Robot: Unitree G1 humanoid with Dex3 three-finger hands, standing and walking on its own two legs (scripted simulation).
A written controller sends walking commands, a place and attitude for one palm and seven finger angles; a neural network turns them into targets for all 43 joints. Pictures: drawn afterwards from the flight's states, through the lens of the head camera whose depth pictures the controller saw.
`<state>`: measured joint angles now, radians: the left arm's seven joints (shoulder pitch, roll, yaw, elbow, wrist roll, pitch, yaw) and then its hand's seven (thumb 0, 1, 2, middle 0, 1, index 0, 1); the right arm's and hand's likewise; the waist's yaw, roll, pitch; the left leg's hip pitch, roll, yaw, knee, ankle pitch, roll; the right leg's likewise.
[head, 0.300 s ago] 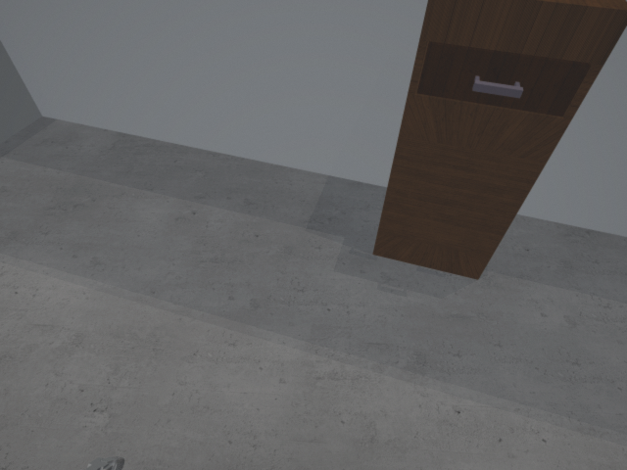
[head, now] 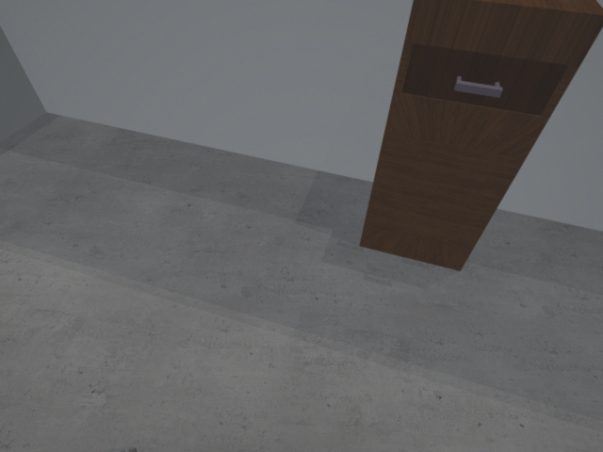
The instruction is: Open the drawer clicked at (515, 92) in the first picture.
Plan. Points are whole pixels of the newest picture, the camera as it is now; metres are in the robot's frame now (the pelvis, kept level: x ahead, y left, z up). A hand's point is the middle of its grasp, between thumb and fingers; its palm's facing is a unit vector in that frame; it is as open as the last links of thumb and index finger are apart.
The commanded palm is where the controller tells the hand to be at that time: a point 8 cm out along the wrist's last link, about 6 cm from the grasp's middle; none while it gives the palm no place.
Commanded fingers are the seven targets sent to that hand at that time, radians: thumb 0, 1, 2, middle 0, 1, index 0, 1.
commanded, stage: stand and wait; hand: left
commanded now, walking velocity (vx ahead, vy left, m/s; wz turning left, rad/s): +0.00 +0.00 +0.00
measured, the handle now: (477, 85) +1.02 -0.42 +0.03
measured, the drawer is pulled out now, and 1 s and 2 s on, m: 0.00 0.00 0.00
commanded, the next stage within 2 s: look at it before walking up in 0.52 s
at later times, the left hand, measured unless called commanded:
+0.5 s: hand out of the picture +0.06 +0.24 -0.15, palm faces -0.04 -0.94 -0.33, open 7.4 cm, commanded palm none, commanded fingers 0.00 0.90 0.90 -0.20 -0.30 -0.20 -0.30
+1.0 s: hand out of the picture +0.08 +0.23 -0.15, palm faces -0.04 -0.94 -0.33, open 7.4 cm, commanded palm none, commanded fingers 0.00 0.90 0.90 -0.20 -0.30 -0.20 -0.30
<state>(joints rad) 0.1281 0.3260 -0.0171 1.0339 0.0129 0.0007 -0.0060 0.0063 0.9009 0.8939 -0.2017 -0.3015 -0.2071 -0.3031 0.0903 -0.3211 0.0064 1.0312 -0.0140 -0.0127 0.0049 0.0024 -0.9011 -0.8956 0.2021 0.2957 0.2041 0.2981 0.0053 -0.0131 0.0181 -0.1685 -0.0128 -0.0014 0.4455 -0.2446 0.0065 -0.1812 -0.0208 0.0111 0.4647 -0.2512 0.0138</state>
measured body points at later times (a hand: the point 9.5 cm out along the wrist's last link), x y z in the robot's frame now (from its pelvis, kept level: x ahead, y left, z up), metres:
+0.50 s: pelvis -0.01 -0.01 +0.00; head +0.00 -0.01 +0.45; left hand +0.07 +0.29 -0.13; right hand +0.06 -0.31 -0.13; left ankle +0.00 +0.12 -0.74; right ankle +0.00 -0.13 -0.74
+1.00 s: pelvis +0.00 -0.01 +0.00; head +0.01 -0.01 +0.45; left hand +0.08 +0.28 -0.13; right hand +0.08 -0.31 -0.13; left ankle +0.00 +0.12 -0.74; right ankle +0.00 -0.13 -0.74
